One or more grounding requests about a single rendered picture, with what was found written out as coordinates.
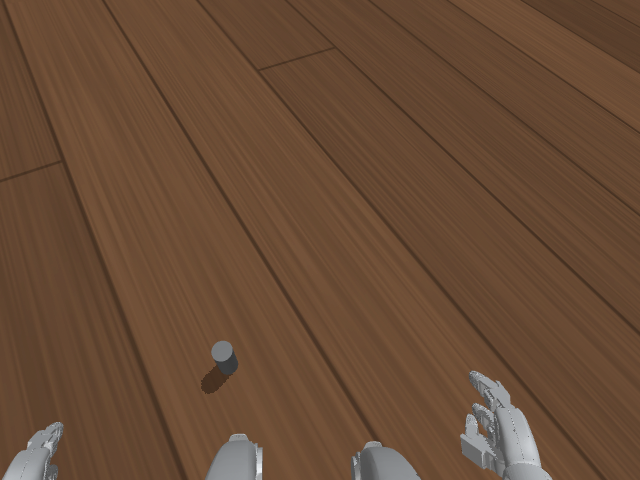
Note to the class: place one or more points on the right robot hand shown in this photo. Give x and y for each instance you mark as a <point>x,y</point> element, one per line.
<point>507,430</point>

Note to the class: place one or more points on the left robot hand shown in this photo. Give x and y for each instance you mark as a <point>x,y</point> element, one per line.
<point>34,463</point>

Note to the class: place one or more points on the right robot arm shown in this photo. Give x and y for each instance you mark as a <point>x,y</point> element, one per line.
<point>524,471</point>

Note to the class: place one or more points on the can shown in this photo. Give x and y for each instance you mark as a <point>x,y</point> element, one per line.
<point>224,356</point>

